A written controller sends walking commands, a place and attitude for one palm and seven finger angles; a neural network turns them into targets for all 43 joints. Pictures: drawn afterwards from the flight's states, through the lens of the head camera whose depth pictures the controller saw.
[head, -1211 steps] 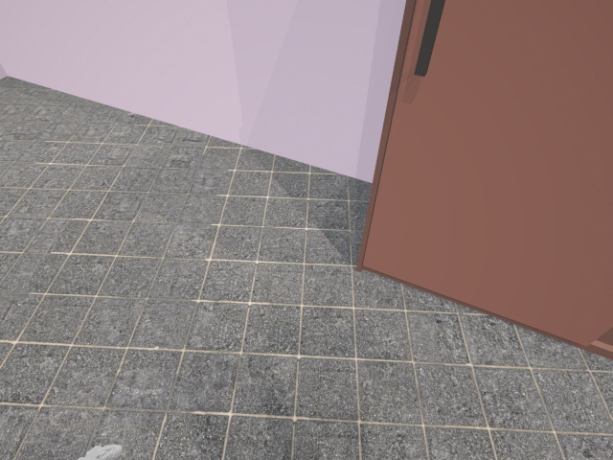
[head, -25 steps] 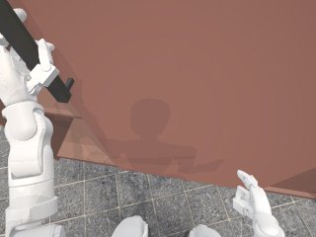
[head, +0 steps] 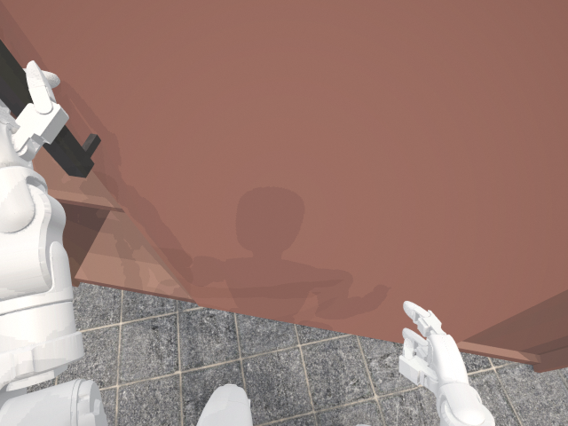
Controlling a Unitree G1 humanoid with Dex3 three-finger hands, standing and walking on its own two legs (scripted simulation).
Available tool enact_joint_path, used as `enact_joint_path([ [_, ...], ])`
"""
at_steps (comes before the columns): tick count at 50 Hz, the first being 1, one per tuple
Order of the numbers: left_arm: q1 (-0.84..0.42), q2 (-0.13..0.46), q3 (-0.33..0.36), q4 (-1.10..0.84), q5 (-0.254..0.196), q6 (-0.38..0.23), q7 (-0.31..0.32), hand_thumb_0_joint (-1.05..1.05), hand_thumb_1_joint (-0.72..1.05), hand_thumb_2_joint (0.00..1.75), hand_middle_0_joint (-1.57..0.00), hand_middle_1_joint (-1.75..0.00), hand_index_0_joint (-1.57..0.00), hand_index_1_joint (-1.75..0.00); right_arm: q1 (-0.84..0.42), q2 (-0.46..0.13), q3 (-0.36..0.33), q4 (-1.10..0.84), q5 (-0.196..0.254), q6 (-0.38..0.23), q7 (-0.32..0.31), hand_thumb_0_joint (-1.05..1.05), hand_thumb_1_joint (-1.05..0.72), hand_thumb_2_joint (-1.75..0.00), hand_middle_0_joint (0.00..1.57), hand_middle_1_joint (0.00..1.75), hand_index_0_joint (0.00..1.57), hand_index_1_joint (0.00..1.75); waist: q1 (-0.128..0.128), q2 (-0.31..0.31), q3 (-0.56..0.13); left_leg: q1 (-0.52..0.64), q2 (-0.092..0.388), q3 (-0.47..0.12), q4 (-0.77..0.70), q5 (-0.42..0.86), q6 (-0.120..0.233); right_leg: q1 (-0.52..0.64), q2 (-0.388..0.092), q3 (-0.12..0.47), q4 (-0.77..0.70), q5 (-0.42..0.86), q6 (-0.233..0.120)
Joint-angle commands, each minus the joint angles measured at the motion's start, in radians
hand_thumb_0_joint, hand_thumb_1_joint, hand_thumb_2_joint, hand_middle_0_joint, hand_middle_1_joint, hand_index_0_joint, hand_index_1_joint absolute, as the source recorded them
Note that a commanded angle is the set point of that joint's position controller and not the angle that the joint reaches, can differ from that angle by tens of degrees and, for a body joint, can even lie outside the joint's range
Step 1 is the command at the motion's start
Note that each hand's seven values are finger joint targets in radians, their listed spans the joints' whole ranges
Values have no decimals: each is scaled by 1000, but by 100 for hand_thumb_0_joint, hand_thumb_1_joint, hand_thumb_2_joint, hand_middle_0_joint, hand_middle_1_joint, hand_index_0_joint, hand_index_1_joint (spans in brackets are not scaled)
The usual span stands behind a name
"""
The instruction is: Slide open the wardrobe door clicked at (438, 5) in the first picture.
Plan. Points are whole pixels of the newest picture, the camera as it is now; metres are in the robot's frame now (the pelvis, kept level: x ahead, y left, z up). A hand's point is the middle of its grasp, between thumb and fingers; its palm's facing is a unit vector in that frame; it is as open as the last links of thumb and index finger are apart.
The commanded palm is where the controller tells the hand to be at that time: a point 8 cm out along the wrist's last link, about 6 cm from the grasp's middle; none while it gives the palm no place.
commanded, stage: step sideways, sliding the door along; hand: left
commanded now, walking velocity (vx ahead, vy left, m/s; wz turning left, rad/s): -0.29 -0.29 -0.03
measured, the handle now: (2, 43) +0.39 +0.34 +0.27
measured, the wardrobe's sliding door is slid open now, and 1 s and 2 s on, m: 0.48 0.48 0.48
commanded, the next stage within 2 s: stop walking and hold the door there in 0.16 s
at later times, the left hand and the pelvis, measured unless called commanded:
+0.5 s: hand (37, 109) +0.35 +0.31 +0.23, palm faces +0.61 -0.76 -0.24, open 7.7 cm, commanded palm +0.30 +0.33 +0.19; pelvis +0.00 -0.04 +0.02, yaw -5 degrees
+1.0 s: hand (40, 106) +0.35 +0.31 +0.23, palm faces +0.66 -0.72 -0.20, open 7.5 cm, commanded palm +0.30 +0.33 +0.19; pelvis -0.03 -0.06 +0.01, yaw -10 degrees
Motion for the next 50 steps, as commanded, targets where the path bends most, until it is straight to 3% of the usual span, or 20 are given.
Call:
enact_joint_path([
  [1, -269, 145, -182, -505, 21, -195, -64, 0, 90, 90, -45, -140, -45, -140, -25, -80, -44, -86, 20, -26, -50, 0, -90, -90, 20, 30, 20, 30, -89, -331, -551, -199, -146, -3, 144, -232, 33, 496, -339, 292, 84, 1460, -180],
  [4, -277, 122, -217, -533, 10, -219, -62, 0, 90, 90, -45, -140, -45, -140, -14, -102, -56, -78, 4, 19, -69, 0, -90, -90, 20, 30, 20, 30, -139, -126, -569, 213, -91, 88, -355, 391, 33, 217, -196, 114, 220, 996, -66],
  [5, -295, 87, -251, -559, -3, -220, -80, 0, 90, 90, -45, -140, -45, -140, 3, -145, -92, -98, -2, 18, -66, 0, -90, -90, 20, 30, 20, 30, -142, 68, -601, 554, 160, -174, -373, 1175, 151, -166, -74, 66, 374, 360, 41],
  [6, -326, 50, -259, -558, 8, -221, -98, 0, 90, 90, -45, -140, -45, -140, -23, -168, -112, -115, -12, 6, -34, 0, -90, -90, 20, 30, 20, 30, -106, 206, -642, 649, 355, -284, -353, 1538, 240, -290, -15, 150, 536, -357, 50],
  [7, -390, 58, -250, -519, 42, -205, -110, 0, 90, 90, -45, -140, -45, -140, -3, -202, -127, -112, -3, -6, 0, 0, -90, -90, 20, 30, 20, 30, -122, 128, -564, 622, 306, -163, -324, 1401, 225, -356, 15, 170, 633, -368, 35],
  [9, -446, 39, -271, -562, 42, -214, -112, 0, 90, 90, -45, -140, -45, -140, -6, -161, -115, -118, -16, -35, 9, 0, -90, -90, 20, 30, 20, 30, -127, 263, -503, 591, 271, -129, -341, 1323, 213, -375, -16, 154, 623, -302, 38],
  [13, -351, 28, -296, -449, 56, -159, -134, 0, 90, 90, -45, -140, -45, -140, 30, -164, -123, -123, -11, -40, 21, 0, -90, -90, 20, 30, 20, 30, -118, 244, -455, 487, 168, 63, -391, 1140, 144, -294, 17, 39, 602, -51, 50],
  [14, -116, 560, 248, -42, 78, -150, -93, 0, 90, 90, -45, -140, -45, -140, 98, -222, -137, -36, -27, -13, -11, 0, -90, -90, 20, 30, 20, 30, -90, 231, -472, 485, 164, 100, -428, 1112, 143, -323, 29, 23, 641, -45, 72],
  [16, -222, 309, -22, -218, 62, -169, -126, 0, 90, 90, -45, -140, -45, -140, 61, -160, -96, -110, -20, -6, -17, 0, -90, -90, 20, 30, 20, 30, -109, 331, -436, 466, 157, 102, -410, 1091, 151, -337, 26, 9, 529, -57, 72],
  [24, -38, 539, 168, 65, 59, -159, -89, 0, 90, 90, -45, -140, -45, -140, 106, -213, -73, -82, -13, -34, -53, 0, -90, -90, 20, 30, 20, 30, -93, 291, -389, 313, 130, 156, -331, 810, 128, -77, 25, -30, 80, 12, 44],
  [26, -50, 609, 210, 113, 73, -173, -87, 0, 90, 90, -45, -140, -45, -140, 118, -203, -67, -76, -1, -26, -56, 0, -90, -90, 20, 30, 20, 30, -90, 103, -428, 224, 14, 174, -73, 566, 84, 81, -39, 22, -180, 303, 27],
  [27, -23, 707, 277, 184, 84, -178, -78, 0, 90, 90, -45, -140, -45, -140, 90, -170, -60, -87, 2, -17, -67, 0, -90, -90, 20, 30, 20, 30, -91, -205, -425, -64, -119, 159, 165, 0, 62, 233, -245, 280, -146, 740, -69],
  [28, 12, 776, 369, 279, 74, -159, -67, 0, 90, 90, -45, -140, -45, -140, 41, -178, -59, -90, 0, -22, -77, 0, -90, -90, 20, 30, 20, 30, -69, -261, -411, -205, -180, 22, 353, -189, 60, 203, -373, 391, -131, 923, -142],
  [29, 77, 787, 391, 390, 75, -138, -59, 0, 90, 90, -45, -140, -45, -140, 57, -187, -48, -67, -4, -15, -75, 0, -90, -90, 20, 30, 20, 30, -74, -160, -383, -236, -163, -38, 396, -152, 55, 201, -401, 379, -108, 978, -184],
  [30, -6, 798, 412, 272, 43, -160, -55, 0, 90, 90, -45, -140, -45, -140, 99, -203, -60, -55, 22, -7, -67, 0, -90, -90, 20, 30, 20, 30, -80, -354, -494, -256, -176, -53, 457, -142, 47, 310, -388, 397, -54, 956, -213],
  [31, -68, 695, 341, 224, 32, -172, -53, 0, 90, 90, -45, -140, -45, -140, 54, -211, -65, -54, 27, -15, -77, 0, -90, -90, 20, 30, 20, 30, -84, -379, -493, -229, -173, -68, 439, -110, 51, 304, -357, 340, -28, 947, -201],
  [38, -63, 642, 281, 317, 52, -167, -42, 0, 90, 90, -45, -140, -45, -140, 122, -243, -69, 8, 1, 15, -123, 0, -90, -90, 20, 30, 20, 30, -118, -122, -419, 172, -159, 30, -339, 322, 71, -14, -194, 174, -77, 222, -65],
  [41, -26, 540, 161, 353, 54, -161, -59, 0, 90, 90, -45, -140, -45, -140, 128, -248, -58, -11, 6, 27, -120, 0, -90, -90, 20, 30, 20, 30, -114, 212, -349, 74, 83, -270, -552, 342, 185, -65, -4, 82, 150, -154, 5],
  [42, -49, 630, 234, 379, 67, -154, -48, 0, 90, 90, -45, -140, -45, -140, 119, -252, -60, -4, -11, 26, -123, 0, -90, -90, 20, 30, 20, 30, -107, 250, -299, -10, 108, -304, -622, 237, 205, -69, -8, 101, 262, -194, 5],
  [50, -73, 680, 228, 520, 75, -120, -62, 0, 90, 90, -45, -140, -45, -140, 191, -276, -63, 15, -4, 25, -122, 0, -90, -90, 20, 30, 20, 30, -116, 104, -369, 94, -40, -45, -412, 409, 121, 83, -51, 76, -164, 68, 10],
])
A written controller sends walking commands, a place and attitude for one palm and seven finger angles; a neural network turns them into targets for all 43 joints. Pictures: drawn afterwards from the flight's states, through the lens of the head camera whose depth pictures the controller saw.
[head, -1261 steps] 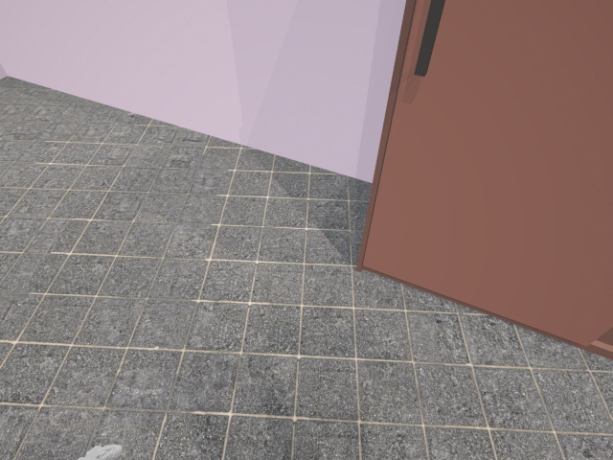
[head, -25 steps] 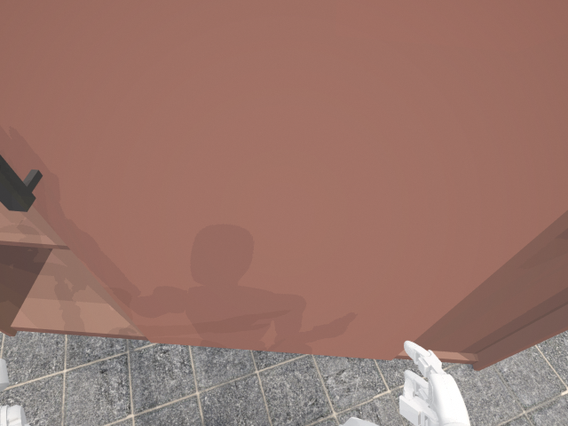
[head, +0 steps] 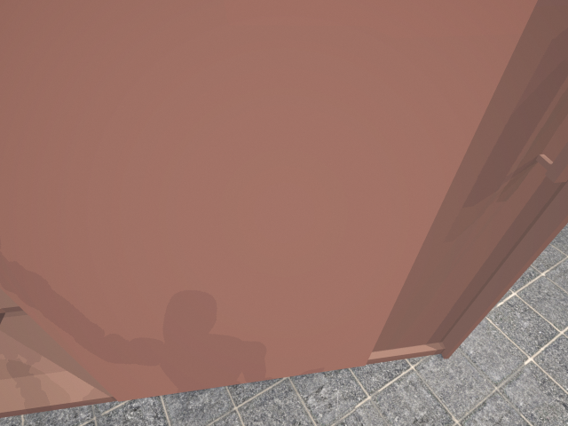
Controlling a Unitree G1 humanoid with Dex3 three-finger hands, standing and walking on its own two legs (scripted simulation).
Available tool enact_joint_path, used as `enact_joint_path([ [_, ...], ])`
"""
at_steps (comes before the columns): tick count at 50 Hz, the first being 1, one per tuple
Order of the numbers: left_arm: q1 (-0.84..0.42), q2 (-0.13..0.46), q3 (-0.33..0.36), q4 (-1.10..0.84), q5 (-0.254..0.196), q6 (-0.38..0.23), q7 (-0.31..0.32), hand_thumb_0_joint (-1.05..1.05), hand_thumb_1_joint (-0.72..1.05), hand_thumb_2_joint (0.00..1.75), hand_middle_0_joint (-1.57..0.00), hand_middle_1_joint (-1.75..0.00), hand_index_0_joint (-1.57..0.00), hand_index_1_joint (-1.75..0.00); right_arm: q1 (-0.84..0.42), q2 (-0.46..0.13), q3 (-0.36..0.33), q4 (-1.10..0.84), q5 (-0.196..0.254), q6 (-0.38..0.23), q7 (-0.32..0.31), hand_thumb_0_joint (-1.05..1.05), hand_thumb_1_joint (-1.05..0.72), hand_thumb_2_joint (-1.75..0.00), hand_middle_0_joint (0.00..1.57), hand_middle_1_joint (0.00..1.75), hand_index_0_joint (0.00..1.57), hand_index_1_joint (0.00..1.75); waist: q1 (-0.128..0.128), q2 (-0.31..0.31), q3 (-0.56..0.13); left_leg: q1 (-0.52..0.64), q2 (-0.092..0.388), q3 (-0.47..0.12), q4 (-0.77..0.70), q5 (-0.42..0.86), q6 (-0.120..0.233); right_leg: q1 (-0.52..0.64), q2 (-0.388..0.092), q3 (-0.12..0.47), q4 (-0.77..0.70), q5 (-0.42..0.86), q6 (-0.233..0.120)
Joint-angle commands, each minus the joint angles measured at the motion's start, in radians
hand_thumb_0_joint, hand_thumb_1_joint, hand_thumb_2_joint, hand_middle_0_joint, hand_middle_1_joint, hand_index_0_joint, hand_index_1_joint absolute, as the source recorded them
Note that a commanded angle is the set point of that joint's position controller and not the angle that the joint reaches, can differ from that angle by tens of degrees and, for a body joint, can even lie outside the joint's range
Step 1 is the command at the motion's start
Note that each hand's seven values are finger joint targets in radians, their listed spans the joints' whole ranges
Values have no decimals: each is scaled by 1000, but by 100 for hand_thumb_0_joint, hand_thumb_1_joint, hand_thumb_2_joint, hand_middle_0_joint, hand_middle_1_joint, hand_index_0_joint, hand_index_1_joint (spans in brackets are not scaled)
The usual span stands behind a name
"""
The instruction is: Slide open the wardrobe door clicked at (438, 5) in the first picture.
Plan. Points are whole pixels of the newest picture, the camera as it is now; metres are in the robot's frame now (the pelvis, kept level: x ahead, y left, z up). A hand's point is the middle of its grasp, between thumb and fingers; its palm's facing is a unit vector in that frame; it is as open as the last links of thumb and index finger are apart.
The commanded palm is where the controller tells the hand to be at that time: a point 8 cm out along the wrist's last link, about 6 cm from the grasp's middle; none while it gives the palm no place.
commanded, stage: stop walking and hold the door there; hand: left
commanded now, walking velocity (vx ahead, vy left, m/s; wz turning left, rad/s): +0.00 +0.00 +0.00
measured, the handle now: out of the picture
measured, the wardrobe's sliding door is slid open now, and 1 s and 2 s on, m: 0.48 0.48 0.48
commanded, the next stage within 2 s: none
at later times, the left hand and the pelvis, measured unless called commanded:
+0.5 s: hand out of the picture +0.31 +0.43 +0.22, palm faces +0.77 -0.62 -0.18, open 7.3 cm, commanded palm +0.26 +0.44 +0.18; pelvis -0.03 +0.00 +0.00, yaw +0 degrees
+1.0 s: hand out of the picture +0.31 +0.44 +0.21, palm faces +0.69 -0.69 -0.22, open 7.6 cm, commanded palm +0.26 +0.43 +0.18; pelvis -0.04 +0.06 -0.01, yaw +3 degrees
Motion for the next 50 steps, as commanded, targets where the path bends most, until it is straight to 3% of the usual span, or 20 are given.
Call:
enact_joint_path([
  [1, -201, 350, 34, -86, 39, -45, -25, 0, 90, 90, -45, -140, -45, -140, -93, -190, -64, -128, -6, -46, -8, 0, -90, -90, 20, 30, 20, 30, 18, 103, -148, 33, 98, -87, -47, 89, 6, 85, -89, 72, -186, 199, -26],
  [5, -236, 403, 67, 53, 29, -35, -31, 0, 90, 90, -45, -140, -45, -140, -77, -182, -64, -102, 13, -27, -11, 0, -90, -90, 20, 30, 20, 30, 16, -72, -160, 8, 37, -46, 72, -1, -2, 35, -167, 149, -188, 320, -50],
  [8, -301, 373, 26, 111, 33, -49, -44, 0, 90, 90, -45, -140, -45, -140, -75, -180, -58, -92, 11, -28, -11, 0, -90, -90, 20, 30, 20, 30, 8, -50, -109, 50, 40, -65, 47, -60, 5, -89, -161, 141, -211, 72, -50],
  [11, -340, 337, -22, 119, 36, -68, -48, 0, 90, 90, -45, -140, -45, -140, -76, -187, -56, -96, 5, -21, -17, 0, -90, -90, 20, 30, 20, 30, 3, 52, -55, 45, 98, -132, -66, -100, 25, -137, -91, 76, -169, -49, -25],
  [15, -343, 307, -54, 139, 36, -85, -43, 0, 90, 90, -45, -140, -45, -140, -64, -187, -56, -96, 8, -24, -23, 0, -90, -90, 20, 30, 20, 30, 13, 122, -34, -31, 141, -207, -214, -243, 48, -56, -41, 42, -99, -35, -14],
  [19, -367, 288, -82, 144, 36, -94, -41, 0, 90, 90, -45, -140, -45, -140, -51, -188, -60, -92, 15, -30, -22, 0, -90, -90, 20, 30, 20, 30, 17, 139, -77, -10, 124, -172, -225, -249, 38, -10, -43, 30, -106, -8, -20],
  [21, -376, 273, -92, 143, 43, -95, -41, 0, 90, 90, -45, -140, -45, -140, -49, -181, -58, -97, 12, -34, -17, 0, -90, -90, 20, 30, 20, 30, 17, 86, -82, -2, 111, -138, -180, -196, 30, -18, -55, 43, -136, -1, -21],
  [28, -408, 273, -101, 150, 51, -104, -52, 0, 90, 90, -45, -140, -45, -140, -48, -181, -65, -86, 10, -25, -11, 0, -90, -90, 20, 30, 20, 30, 3, -8, -89, 81, 59, -80, 14, -51, 10, -140, -138, 119, -201, -7, -42],
  [30, -385, 296, -87, 152, 51, -104, -47, 0, 90, 90, -45, -140, -45, -140, -51, -180, -69, -86, 10, -11, -11, 0, -90, -90, 20, 30, 20, 30, 8, -2, -67, 35, 38, -71, 63, -23, 11, -115, -196, 152, -200, 49, -57],
  [33, -401, 305, -73, 138, 50, -111, -51, 0, 90, 90, -45, -140, -45, -140, -70, -177, -77, -81, 10, -7, -6, 0, -90, -90, 20, 30, 20, 30, 18, -133, -52, -30, -5, -83, 199, -107, -9, -99, -328, 233, -210, 175, -106],
  [35, -408, 276, -98, 96, 44, -111, -56, 0, 90, 90, -45, -140, -45, -140, -86, -176, -76, -81, 10, -6, -5, 0, -90, -90, 20, 30, 20, 30, 18, -155, -41, -49, 0, -108, 186, -143, -9, -66, -370, 226, -164, 321, -115],
  [37, -428, 201, -156, 19, 39, -115, -60, 0, 90, 90, -45, -140, -45, -140, -99, -170, -73, -86, 9, -8, -3, 0, -90, -90, 20, 30, 20, 30, 3, -160, -60, 27, 25, -115, 82, -6, -4, -97, -343, 136, -62, 319, -73],
  [38, -403, 179, -169, -5, 38, -119, -61, 0, 90, 90, -45, -140, -45, -140, -106, -176, -77, -93, 8, -6, -3, 0, -90, -90, 20, 30, 20, 30, 4, -92, -57, 63, 57, -137, 26, 80, 11, -141, -286, 85, 1, 220, -44],
  [39, -397, 154, -203, -43, 31, -132, -66, 0, 90, 90, -45, -140, -45, -140, -119, -192, -79, -104, 10, 2, -3, 0, -90, -90, 20, 30, 20, 30, 5, 66, -48, 76, 123, -211, -36, 116, 49, -175, -196, 21, 109, 81, -10],
  [40, -396, 117, -225, -108, 25, -145, -67, 0, 90, 90, -45, -140, -45, -140, -121, -185, -69, -124, 5, 0, 2, 0, -90, -90, 20, 30, 20, 30, 8, 236, -87, 60, 216, -369, -162, 187, 88, -191, -84, -31, 342, -185, 13],
  [41, -399, 90, -254, -200, 30, -152, -67, 0, 90, 90, -45, -140, -45, -140, -145, -165, -66, -143, -6, -15, 8, 0, -90, -90, 20, 30, 20, 30, 20, 273, -122, 42, 245, -421, -244, 114, 91, -169, -48, -7, 509, -285, 4],
  [44, -385, 16, -306, -291, 3, -127, -53, 0, 90, 90, -45, -140, -45, -140, -181, -149, -70, -143, 14, -35, 6, 0, -90, -90, 20, 30, 20, 30, 31, 132, -157, 80, 155, -242, -223, 44, 88, -133, -49, -42, 542, -198, 18],
  [47, -381, -7, -325, -322, 6, -97, -45, 0, 90, 90, -45, -140, -45, -140, -190, -129, -60, -147, 11, -51, 17, 0, -90, -90, 20, 30, 20, 30, 39, 173, -157, 59, 101, -165, -273, -40, 70, -30, -37, -114, 390, -214, 12],
  [49, -383, 24, -306, -350, 2, -92, -41, 0, 90, 90, -45, -140, -45, -140, -208, -125, -54, -169, 1, -59, 32, 0, -90, -90, 20, 30, 20, 30, 61, 195, -160, 41, 53, -112, -272, 25, 18, 90, -30, -159, 169, -219, -3],
  [50, -356, 9, -314, -346, 2, -89, -43, 0, 90, 90, -45, -140, -45, -140, -226, -118, -55, -177, -5, -61, 47, 0, -90, -90, 20, 30, 20, 30, 92, 184, -181, -29, 22, -86, -174, 91, -40, 215, -55, -154, -4, -165, -38],
])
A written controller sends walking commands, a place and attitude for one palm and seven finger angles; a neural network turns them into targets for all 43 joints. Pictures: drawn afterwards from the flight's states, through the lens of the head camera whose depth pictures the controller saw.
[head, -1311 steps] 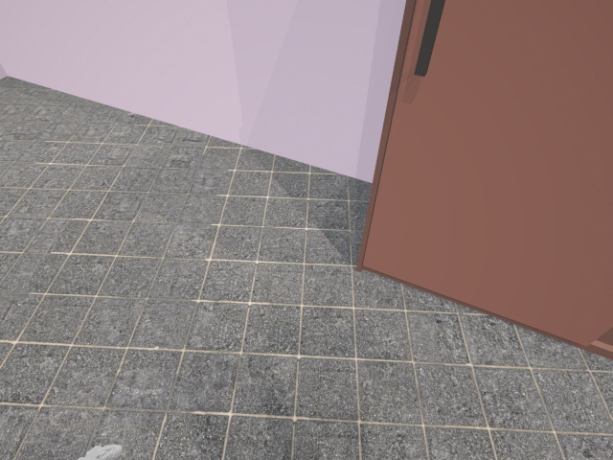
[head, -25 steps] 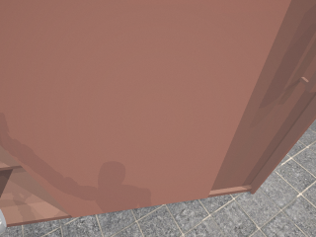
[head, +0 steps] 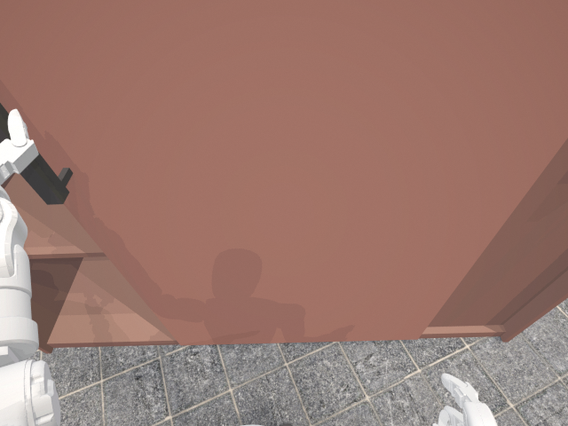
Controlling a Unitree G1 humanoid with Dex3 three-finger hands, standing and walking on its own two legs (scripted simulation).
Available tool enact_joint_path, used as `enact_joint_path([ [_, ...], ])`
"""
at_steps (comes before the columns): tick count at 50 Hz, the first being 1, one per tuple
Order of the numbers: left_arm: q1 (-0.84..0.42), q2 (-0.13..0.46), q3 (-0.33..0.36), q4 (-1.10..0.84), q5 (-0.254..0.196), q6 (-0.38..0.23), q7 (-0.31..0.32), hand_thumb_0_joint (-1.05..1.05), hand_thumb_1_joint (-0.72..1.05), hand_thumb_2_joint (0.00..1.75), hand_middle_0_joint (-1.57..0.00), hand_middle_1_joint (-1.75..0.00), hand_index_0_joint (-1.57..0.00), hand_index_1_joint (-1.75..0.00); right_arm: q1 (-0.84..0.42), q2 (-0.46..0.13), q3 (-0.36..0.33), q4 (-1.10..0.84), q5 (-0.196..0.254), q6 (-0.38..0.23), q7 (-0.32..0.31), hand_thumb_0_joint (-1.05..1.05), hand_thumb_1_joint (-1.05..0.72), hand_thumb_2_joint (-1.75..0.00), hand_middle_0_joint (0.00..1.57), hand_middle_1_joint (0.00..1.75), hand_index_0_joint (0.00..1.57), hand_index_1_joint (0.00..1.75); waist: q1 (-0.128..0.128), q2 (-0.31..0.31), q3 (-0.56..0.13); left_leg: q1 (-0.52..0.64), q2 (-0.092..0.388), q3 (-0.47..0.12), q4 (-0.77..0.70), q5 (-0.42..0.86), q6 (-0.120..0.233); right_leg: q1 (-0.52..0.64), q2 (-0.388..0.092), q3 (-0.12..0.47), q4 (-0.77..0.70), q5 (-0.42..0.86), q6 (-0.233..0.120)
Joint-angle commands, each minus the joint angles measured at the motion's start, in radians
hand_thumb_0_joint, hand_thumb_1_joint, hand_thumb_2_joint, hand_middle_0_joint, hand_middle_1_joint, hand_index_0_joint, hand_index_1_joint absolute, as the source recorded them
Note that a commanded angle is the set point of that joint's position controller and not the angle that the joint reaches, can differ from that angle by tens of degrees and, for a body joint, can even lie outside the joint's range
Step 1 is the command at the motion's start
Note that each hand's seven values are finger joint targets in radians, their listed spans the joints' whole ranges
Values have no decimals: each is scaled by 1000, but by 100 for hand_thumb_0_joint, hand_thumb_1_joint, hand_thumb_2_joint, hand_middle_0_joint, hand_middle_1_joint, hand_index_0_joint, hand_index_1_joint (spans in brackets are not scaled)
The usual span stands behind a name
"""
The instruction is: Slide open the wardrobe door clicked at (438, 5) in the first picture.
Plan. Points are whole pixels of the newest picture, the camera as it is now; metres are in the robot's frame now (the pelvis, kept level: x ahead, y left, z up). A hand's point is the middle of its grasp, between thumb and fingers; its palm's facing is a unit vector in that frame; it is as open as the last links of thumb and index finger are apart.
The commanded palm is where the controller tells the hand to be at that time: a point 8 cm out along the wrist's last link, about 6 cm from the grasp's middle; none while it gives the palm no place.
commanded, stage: stop walking and hold the door there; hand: left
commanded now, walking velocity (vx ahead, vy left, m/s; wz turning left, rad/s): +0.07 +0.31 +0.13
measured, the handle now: out of the picture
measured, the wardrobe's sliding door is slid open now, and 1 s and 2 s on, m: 0.48 0.48 0.48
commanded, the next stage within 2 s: loosen the grip on the handle in 1.12 s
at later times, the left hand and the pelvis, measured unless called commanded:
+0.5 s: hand (22, 146) +0.37 +0.36 +0.21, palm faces +0.47 -0.88 -0.07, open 7.6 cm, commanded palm +0.33 +0.38 +0.18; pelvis +0.00 +0.10 -0.03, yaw +7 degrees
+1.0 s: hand (17, 147) +0.36 +0.36 +0.22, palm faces +0.37 -0.93 -0.05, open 7.5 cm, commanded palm +0.33 +0.37 +0.18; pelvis +0.00 +0.14 +0.00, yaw +5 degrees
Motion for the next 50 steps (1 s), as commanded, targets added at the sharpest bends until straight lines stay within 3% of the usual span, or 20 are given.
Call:
enact_joint_path([
  [1, -189, 178, -76, -268, 35, -66, -57, 0, 90, 90, -45, -140, -45, -140, -95, -131, -45, -150, -10, -54, 40, 0, -90, -90, 20, 30, 20, 30, 50, -24, -243, -101, 68, -92, 221, -92, -223, 355, -164, 64, -600, 199, -125],
  [2, -199, 218, -61, -251, 48, -84, -60, 0, 90, 90, -45, -140, -45, -140, -65, -166, -46, -140, -4, -39, 47, 0, -90, -90, 20, 30, 20, 30, 25, -431, -142, -396, 40, -253, 753, -463, -198, 296, -586, 629, -682, 388, -263],
  [3, -254, 210, -26, -213, 10, -67, -46, 0, 90, 90, -45, -140, -45, -140, -85, -187, -43, -106, -27, -51, 40, 0, -90, -90, 20, 30, 20, 30, -18, -241, -108, -455, 101, -305, 887, -388, -189, 217, -636, 525, -615, 676, -239],
  [4, -360, 210, -52, -371, 21, -95, -48, 0, 90, 90, -45, -140, -45, -140, -64, -143, -35, -88, -34, -61, 49, 0, -90, -90, 20, 30, 20, 30, -46, -208, -209, -492, 124, -313, 851, -379, -185, 377, -564, 415, -478, 926, -219],
  [7, -294, 174, -24, -417, 42, -116, -46, 0, 90, 90, -45, -140, -45, -140, -121, -96, -23, -98, -14, -71, 27, 0, -90, -90, 20, 30, 20, 30, -9, -257, -136, -410, 139, -136, 576, -371, -153, 374, -403, 158, -373, 1039, -71],
  [11, -258, 113, -69, -600, 45, -108, -43, 0, 90, 90, -45, -140, -45, -140, -170, -47, -25, -129, -14, -62, -12, 0, -90, -90, 20, 30, 20, 30, -38, -203, -268, 154, -4, 146, 116, -81, -142, 147, -291, -9, -112, 1102, -10],
  [12, -304, 85, -102, -695, 35, -115, -42, 0, 90, 90, -45, -140, -45, -140, -167, -48, -29, -140, -12, -65, -22, 0, -90, -90, 20, 30, 20, 30, -62, -141, -325, 308, 51, 128, 83, 60, -123, 38, -257, -12, 43, 917, 8],
  [13, -313, 19, -162, -792, 17, -126, -48, 0, 90, 90, -45, -140, -45, -140, -159, -83, -36, -159, -6, -77, -25, 0, -90, -90, 20, 30, 20, 30, -72, 122, -391, 426, 284, -170, 82, 417, -7, -151, -137, 11, 320, 304, 45],
  [14, -332, -73, -266, -907, 7, -155, -63, 0, 90, 90, -45, -140, -45, -140, -104, -88, -31, -177, 4, -102, -17, 0, -90, -90, 20, 30, 20, 30, -83, 215, -447, 428, 438, -392, 56, 640, 92, -190, -34, 94, 487, -177, 51],
  [15, -318, -128, -297, -852, 19, -166, -82, 0, 90, 90, -45, -140, -45, -140, -54, -107, -52, -138, 8, -133, -3, 0, -90, -90, 20, 30, 20, 30, -101, 93, -375, 339, 435, -380, 40, 453, 78, -237, 1, 134, 562, -122, 39],
  [16, -210, -186, -312, -791, 26, -145, -83, 0, 90, 90, -45, -140, -45, -140, -65, -92, -65, -124, 14, -135, -10, 0, -90, -90, 20, 30, 20, 30, -87, 100, -354, 306, 415, -335, 42, 303, 113, -239, -14, 138, 532, -84, 32],
  [17, -249, 13, -137, -795, 32, -125, -64, 0, 90, 90, -45, -140, -45, -140, -80, -104, -64, -119, 2, -122, -23, 0, -90, -90, 20, 30, 20, 30, -62, 171, -366, 255, 413, -330, 37, 253, 131, -220, -35, 153, 462, -68, 35],
  [23, -415, -121, -265, -855, 7, -89, -77, 0, 90, 90, -45, -140, -45, -140, -113, -58, -7, -154, -15, -126, -4, 0, -90, -90, 20, 30, 20, 30, -49, 180, -362, 168, 361, -205, 84, 156, 21, 111, 30, 122, -188, 127, -1],
  [24, -387, -97, -247, -822, 12, -83, -78, 0, 90, 90, -45, -140, -45, -140, -106, -58, -4, -157, -16, -121, -3, 0, -90, -90, 20, 30, 20, 30, -43, 76, -340, 129, 333, -185, 135, 99, -6, 158, 6, 159, -313, 260, -9],
  [26, -315, -36, -184, -725, 13, -58, -73, 0, 90, 90, -45, -140, -45, -140, -99, -12, 13, -170, -14, -107, -3, 0, -90, -90, 20, 30, 20, 30, -55, -323, -304, 10, 102, -50, 400, -266, -138, 116, -260, 522, -509, 604, -117],
  [27, -295, -96, -225, -716, -2, -49, -77, 0, 90, 90, -45, -140, -45, -140, -101, -23, 4, -163, -18, -111, 5, 0, -90, -90, 20, 30, 20, 30, -41, -400, -263, -59, 65, -113, 538, -374, -148, 139, -274, 498, -499, 763, -157],
  [32, -220, -149, -246, -780, 22, -70, -56, 0, 90, 90, -45, -140, -45, -140, -120, -12, 26, -151, -36, -97, -24, 0, -90, -90, 20, 30, 20, 30, -26, -238, -378, 42, 75, -46, 90, -159, -119, 371, -170, 248, -251, 1161, -92],
  [35, -217, -284, -406, -826, 15, -81, -78, 0, 90, 90, -45, -140, -45, -140, -126, -53, 4, -180, -19, -65, 2, 0, -90, -90, 20, 30, 20, 30, -30, 51, -432, 443, 360, -241, 54, 711, 3, 25, -28, 173, -169, 367, 10],
  [37, -188, -302, -429, -770, 35, -75, -90, 0, 90, 90, -45, -140, -45, -140, -118, -51, 6, -178, -37, -53, 17, 0, -90, -90, 20, 30, 20, 30, -50, 171, -331, 422, 383, -267, -2, 672, 16, -76, 22, 139, -145, 72, 0],
  [50, -152, -236, -381, -699, 19, -62, -72, 0, 90, 90, -45, -140, -45, -140, -108, -48, 3, -194, -25, -5, -12, 0, -90, -90, 20, 30, 20, 30, -54, -91, -395, 238, 226, -73, 99, 231, -114, 192, -100, 208, -386, 828, -38],
])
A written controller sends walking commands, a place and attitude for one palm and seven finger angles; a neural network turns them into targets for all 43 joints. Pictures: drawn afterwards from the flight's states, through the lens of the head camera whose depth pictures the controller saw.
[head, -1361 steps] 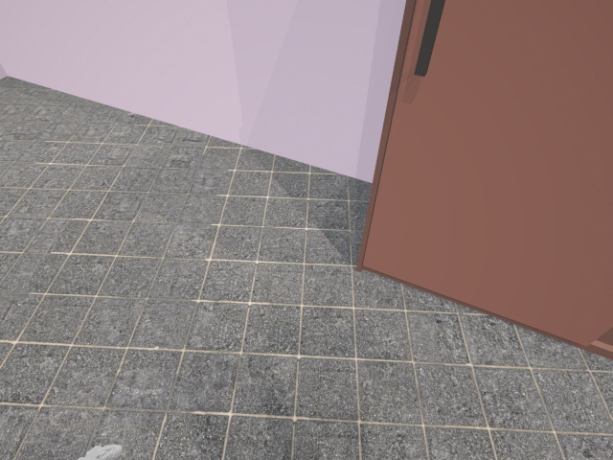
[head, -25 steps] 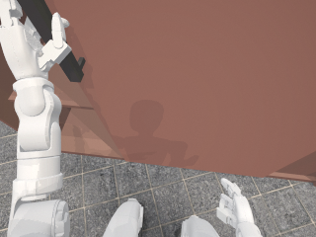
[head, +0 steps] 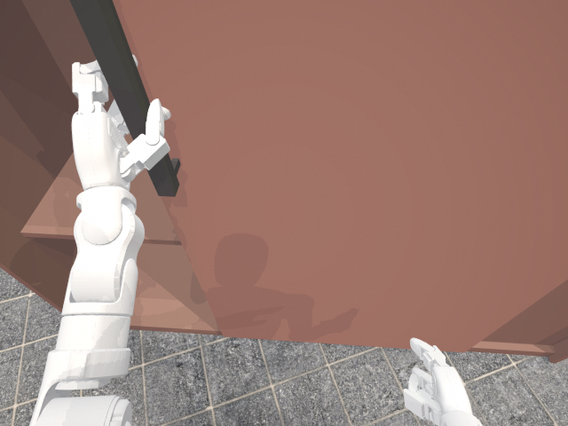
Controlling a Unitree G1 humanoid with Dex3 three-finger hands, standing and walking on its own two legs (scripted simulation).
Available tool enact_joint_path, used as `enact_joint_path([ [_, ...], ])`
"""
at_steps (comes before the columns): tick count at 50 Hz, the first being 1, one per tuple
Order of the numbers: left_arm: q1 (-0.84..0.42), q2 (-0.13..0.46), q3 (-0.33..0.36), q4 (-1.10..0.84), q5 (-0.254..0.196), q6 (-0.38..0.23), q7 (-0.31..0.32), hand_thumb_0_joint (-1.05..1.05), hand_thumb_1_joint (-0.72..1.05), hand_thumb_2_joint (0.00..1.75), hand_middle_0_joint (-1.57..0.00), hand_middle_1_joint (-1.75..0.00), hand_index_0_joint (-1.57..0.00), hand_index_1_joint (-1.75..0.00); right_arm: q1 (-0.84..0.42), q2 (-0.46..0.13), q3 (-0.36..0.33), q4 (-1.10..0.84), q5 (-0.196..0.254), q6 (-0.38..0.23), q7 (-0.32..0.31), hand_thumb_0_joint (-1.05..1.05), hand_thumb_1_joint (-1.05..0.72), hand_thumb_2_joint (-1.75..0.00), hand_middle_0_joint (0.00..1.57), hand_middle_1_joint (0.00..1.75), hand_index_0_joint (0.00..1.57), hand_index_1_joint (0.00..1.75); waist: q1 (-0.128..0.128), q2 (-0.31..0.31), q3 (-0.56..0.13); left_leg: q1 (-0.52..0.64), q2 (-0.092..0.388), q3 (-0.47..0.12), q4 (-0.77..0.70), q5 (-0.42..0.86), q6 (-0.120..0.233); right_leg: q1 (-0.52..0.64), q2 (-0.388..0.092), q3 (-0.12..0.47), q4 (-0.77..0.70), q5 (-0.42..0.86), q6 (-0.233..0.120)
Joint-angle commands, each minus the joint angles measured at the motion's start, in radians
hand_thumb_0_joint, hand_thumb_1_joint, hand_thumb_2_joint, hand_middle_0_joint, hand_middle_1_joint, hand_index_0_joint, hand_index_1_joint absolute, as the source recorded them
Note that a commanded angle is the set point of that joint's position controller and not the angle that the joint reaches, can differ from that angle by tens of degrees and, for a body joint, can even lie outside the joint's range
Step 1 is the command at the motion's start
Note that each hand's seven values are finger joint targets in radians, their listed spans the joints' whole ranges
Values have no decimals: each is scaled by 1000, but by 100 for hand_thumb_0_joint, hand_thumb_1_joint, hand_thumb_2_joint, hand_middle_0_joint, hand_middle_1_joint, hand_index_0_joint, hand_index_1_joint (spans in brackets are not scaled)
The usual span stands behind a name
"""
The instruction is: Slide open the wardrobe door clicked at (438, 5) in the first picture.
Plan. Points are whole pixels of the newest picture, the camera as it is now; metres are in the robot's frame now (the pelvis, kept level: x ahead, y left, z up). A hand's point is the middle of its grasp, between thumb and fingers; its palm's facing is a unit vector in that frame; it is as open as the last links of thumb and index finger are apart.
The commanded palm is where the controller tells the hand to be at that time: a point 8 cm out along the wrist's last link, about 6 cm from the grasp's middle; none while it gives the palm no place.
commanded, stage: stop walking and hold the door there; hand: left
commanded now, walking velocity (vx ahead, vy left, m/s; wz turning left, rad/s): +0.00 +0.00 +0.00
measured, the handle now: (134, 78) +0.42 +0.21 +0.26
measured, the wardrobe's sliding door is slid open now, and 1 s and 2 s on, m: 0.48 0.48 0.48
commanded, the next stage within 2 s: loosen the grip on the handle in 0.12 s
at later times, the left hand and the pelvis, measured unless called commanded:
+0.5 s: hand (148, 134) +0.37 +0.19 +0.23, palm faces +0.35 -0.94 -0.03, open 11.4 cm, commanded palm +0.34 +0.22 +0.20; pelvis -0.04 -0.01 +0.00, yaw +0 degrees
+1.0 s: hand (145, 134) +0.37 +0.20 +0.22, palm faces +0.28 -0.96 -0.03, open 15.0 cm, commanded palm +0.34 +0.25 +0.20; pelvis -0.01 +0.00 +0.00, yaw -1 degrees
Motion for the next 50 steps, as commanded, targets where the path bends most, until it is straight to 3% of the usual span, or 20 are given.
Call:
enact_joint_path([
  [1, -237, 117, -96, -204, 38, -74, -59, 0, 90, 90, -45, -140, -45, -140, -35, -108, -47, -114, 8, -29, -27, 0, -90, -90, 20, 30, 20, 30, -43, -64, -415, 173, 107, -80, -2, 396, -9, 104, -140, 108, -24, 580, -15],
  [10, -245, 89, -124, -101, 35, -67, -55, 0, 90, 90, -45, -140, -45, -140, -35, -122, -44, -94, 4, -4, -39, 0, -90, -90, 20, 30, 20, 30, -36, 8, -325, 111, 140, -120, -99, 270, 19, 41, -91, 76, -57, 265, 5],
  [11, -1110, 910, 527, -68, 149, -87, -39, 0, 90, 90, -45, -140, -45, -140, -10, -162, -133, -76, -11, -55, -12, 0, -90, -90, 20, 30, 20, 30, 34, -314, -136, 16, 109, -54, 6, 239, 53, -66, -68, 177, -203, 378, 10],
  [12, -829, 232, 91, 436, 129, 35, -87, 0, 78, 84, -45, -140, -45, -140, 19, -133, -99, -33, -24, -120, -3, 0, -90, -90, 20, 30, 20, 30, -123, -227, -468, 106, -28, -73, -122, 480, 16, 74, 13, 28, 25, 641, -61],
  [13, -601, 71, 67, 268, 31, 39, -125, 0, 66, 78, -45, -140, -45, -140, 101, -146, -125, -26, 42, -135, 3, 0, -90, -90, 20, 30, 20, 30, -53, -129, -541, 212, 9, -102, -52, 645, -15, 19, 14, -17, 25, 530, -39],
  [14, -503, 116, 132, 269, -13, 29, -143, 0, 54, 73, -45, -140, -45, -140, 79, -158, -123, -19, 41, -154, 2, 0, -90, -90, 20, 30, 20, 30, -4, 183, -566, 359, 15, -99, -33, 734, -59, -31, -1, 11, 10, 416, -47],
  [15, -513, 189, 187, 113, -57, -27, -127, 0, 42, 67, -45, -140, -45, -140, 99, -161, -111, -10, 21, -148, 7, 0, -90, -90, 20, 30, 20, 30, 11, 257, -604, 410, 9, -108, -35, 671, -68, -36, 7, 9, -30, 305, -33],
  [18, -530, 78, 8, 139, 15, -98, -60, 0, 5, 49, -45, -140, -45, -140, 75, -145, -98, -22, 20, -165, 26, 0, -90, -90, 20, 30, 20, 30, -52, -23, -350, 168, 4, -95, -75, 241, -7, -90, 21, 4, -71, 171, -21],
  [19, -533, 94, 18, 183, 36, -112, -37, 0, -7, 43, -45, -140, -45, -140, 73, -151, -99, -17, 22, -163, 27, 0, -90, -90, 20, 30, 20, 30, -67, -102, -268, 108, 10, -105, -93, 140, 3, -107, 17, 2, -87, 118, -18],
  [23, -611, 170, 9, 200, 74, -191, -16, 0, -55, 20, -42, -137, -42, -137, 52, -154, -91, -35, 23, -177, 23, 0, -90, -90, 20, 30, 20, 30, -56, -44, -289, 54, -17, -93, -115, -116, 15, -126, 9, 50, -108, -89, -20],
  [24, -633, 229, 53, 224, 78, -207, -13, 0, -55, 20, -41, -135, -41, -135, 53, -162, -90, -24, 23, -173, 19, 0, -90, -90, 20, 30, 20, 30, -53, -25, -279, 42, -19, -88, -111, -124, 17, -118, 4, 60, -117, -102, -22],
  [30, -716, 239, 25, 282, 55, -267, -48, 0, -55, 20, -33, -125, -33, -125, 65, -170, -85, -11, 17, -191, 5, 0, -90, -90, 20, 30, 20, 30, -69, -30, -307, 2, -41, -90, -80, -154, 26, -121, 4, 88, -130, -186, -19],
  [31, -713, 352, 122, 257, 49, -272, -47, 0, -55, 20, -32, -123, -32, -123, 64, -175, -91, -10, 17, -192, -1, 0, -90, -90, 20, 30, 20, 30, -47, -26, -342, 2, -40, -88, -76, -146, 28, -87, 2, 100, -136, -193, -18],
  [33, -705, 274, 56, 250, 35, -262, -61, 0, -55, 20, -29, -120, -29, -120, 54, -164, -83, -12, 16, -195, -4, 0, -90, -90, 20, 30, 20, 30, -59, -1, -326, 0, -44, -84, -74, -124, 29, -87, 1, 97, -134, -163, -18],
  [39, -554, 275, 116, 167, -5, -227, -55, 0, -55, 20, -25, -115, -25, -115, 61, -172, -87, -5, 9, -197, -7, 0, -90, -90, 20, 30, 20, 30, -24, 0, -367, 58, -32, -94, -70, 46, 29, -40, 13, 58, -100, 40, -25],
  [41, -526, 216, 76, 113, -14, -208, -55, 0, -55, 20, -25, -115, -25, -115, 62, -165, -85, -17, 10, -196, -4, 0, -90, -90, 20, 30, 20, 30, -27, -5, -365, 81, -29, -94, -64, 121, 26, -35, 16, 46, -84, 123, -24],
  [44, -470, 264, 136, 81, -9, -177, -46, 0, -55, 20, -25, -115, -25, -115, 66, -170, -88, -12, 5, -181, -6, 0, -90, -90, 20, 30, 20, 30, -12, -39, -380, 93, -25, -90, -58, 205, 25, -5, 19, 38, -69, 214, -22],
  [45, -514, 241, 103, 126, 0, -166, -45, 0, -55, 20, -25, -115, -25, -115, 76, -169, -84, -1, 6, -173, -9, 0, -90, -90, 20, 30, 20, 30, -43, -32, -353, 90, -27, -90, -53, 209, 23, -38, 18, 35, -65, 226, -18],
  [49, -426, 316, 197, 58, 5, -146, -41, 0, -55, 20, -25, -115, -25, -115, 67, -163, -85, -22, 0, -146, -8, 0, -90, -90, 20, 30, 20, 30, 4, -5, -415, 105, -29, -85, -43, 288, 19, 20, 19, 34, -42, 302, -23],
  [50, -430, 284, 175, 35, -1, -143, -47, 0, -55, 20, -25, -115, -25, -115, 62, -153, -81, -31, 4, -140, -7, 0, -90, -90, 20, 30, 20, 30, -5, -6, -414, 114, -31, -84, -41, 310, 19, 20, 18, 31, -39, 326, -23],
])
